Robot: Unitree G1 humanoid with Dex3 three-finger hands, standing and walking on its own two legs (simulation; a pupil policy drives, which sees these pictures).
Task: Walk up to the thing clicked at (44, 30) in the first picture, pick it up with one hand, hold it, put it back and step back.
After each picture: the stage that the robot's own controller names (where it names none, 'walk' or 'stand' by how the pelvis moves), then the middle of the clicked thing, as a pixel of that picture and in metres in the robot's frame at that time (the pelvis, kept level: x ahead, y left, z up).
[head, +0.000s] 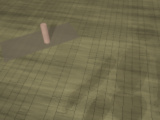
stand; (45, 33) +1.47 +0.49 -0.66
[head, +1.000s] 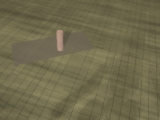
walk; (60, 40) +1.38 +0.24 -0.63
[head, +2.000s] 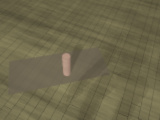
walk; (66, 65) +0.87 +0.19 -0.63
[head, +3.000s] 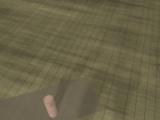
walk; (51, 106) +0.55 +0.25 -0.64
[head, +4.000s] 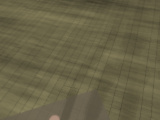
stand; out of the picture +0.41 +0.25 -0.63
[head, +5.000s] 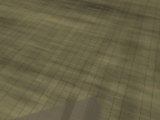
stand; out of the picture +0.37 +0.22 -0.66
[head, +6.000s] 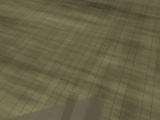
stand; out of the picture +0.38 +0.22 -0.66
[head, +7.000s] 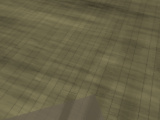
stand; out of the picture +0.38 +0.23 -0.66
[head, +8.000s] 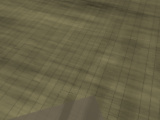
stand; out of the picture +0.37 +0.24 -0.66
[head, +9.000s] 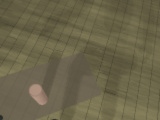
go down; (39, 95) +0.41 +0.25 -0.51
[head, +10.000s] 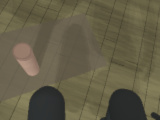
go down; (28, 61) +0.45 +0.27 -0.28
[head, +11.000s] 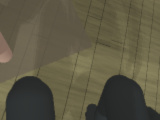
close in; out of the picture +0.44 +0.30 -0.21
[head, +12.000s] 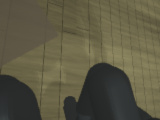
close; out of the picture +0.43 +0.33 -0.16
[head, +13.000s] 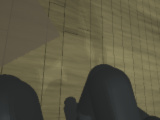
lift; out of the picture +0.40 +0.33 -0.16
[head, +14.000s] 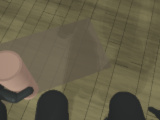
lift; (19, 80) +0.32 +0.23 -0.03
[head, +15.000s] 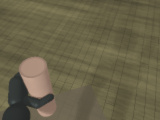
hold; (41, 91) +0.31 +0.16 +0.03
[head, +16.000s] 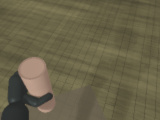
hold; (40, 89) +0.32 +0.17 +0.02
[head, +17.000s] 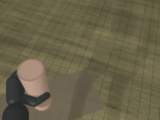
crouch; (37, 88) +0.33 +0.17 -0.03
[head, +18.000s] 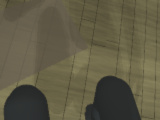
lower; out of the picture +0.47 +0.29 -0.07
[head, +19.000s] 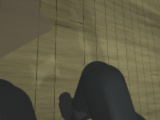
lower; out of the picture +0.44 +0.34 -0.16
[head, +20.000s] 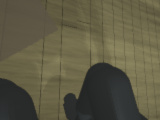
lower; out of the picture +0.42 +0.32 -0.16
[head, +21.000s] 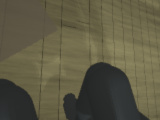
lower; out of the picture +0.42 +0.32 -0.16
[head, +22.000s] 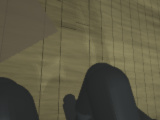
lower; out of the picture +0.41 +0.32 -0.16
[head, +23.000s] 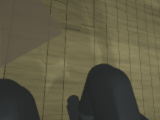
open; out of the picture +0.42 +0.30 -0.16
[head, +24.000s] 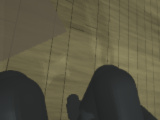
stand; out of the picture +0.40 +0.29 -0.17
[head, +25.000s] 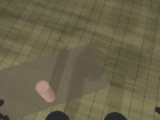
stand; (46, 92) +0.40 +0.23 -0.46
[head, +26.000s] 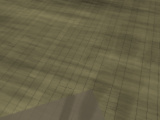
stand; out of the picture +0.38 +0.21 -0.60
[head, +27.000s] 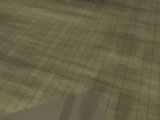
stand; out of the picture +0.37 +0.21 -0.60
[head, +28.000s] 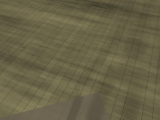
stand; out of the picture +0.39 +0.19 -0.65
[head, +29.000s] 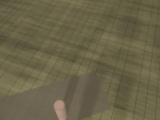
walk; (60, 111) +0.43 +0.17 -0.63
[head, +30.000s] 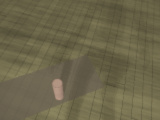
walk; (58, 90) +0.56 +0.19 -0.64
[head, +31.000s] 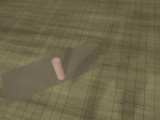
walk; (58, 69) +0.83 +0.33 -0.63
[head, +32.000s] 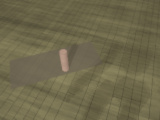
stand; (64, 60) +1.00 +0.24 -0.64
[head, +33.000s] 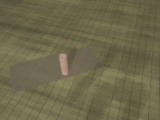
stand; (64, 64) +1.00 +0.24 -0.66
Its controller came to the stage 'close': yes
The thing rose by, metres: 0.67
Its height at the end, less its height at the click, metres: +0.00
